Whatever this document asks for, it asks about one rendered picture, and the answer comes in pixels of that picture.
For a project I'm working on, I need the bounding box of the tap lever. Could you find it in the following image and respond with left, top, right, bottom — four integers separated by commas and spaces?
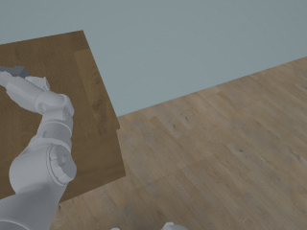
0, 65, 30, 79

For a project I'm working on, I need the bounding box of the robot left hand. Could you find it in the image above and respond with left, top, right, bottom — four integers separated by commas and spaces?
0, 71, 50, 113

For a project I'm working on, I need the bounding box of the right robot shin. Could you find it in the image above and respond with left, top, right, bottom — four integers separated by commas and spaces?
162, 221, 174, 229

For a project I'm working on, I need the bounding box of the left robot upper arm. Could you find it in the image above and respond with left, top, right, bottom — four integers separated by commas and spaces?
0, 144, 77, 230

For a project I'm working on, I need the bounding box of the counter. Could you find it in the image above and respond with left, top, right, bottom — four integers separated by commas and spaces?
0, 30, 126, 204

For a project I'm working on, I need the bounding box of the robot left forearm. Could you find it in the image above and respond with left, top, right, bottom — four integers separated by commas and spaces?
9, 90, 75, 190

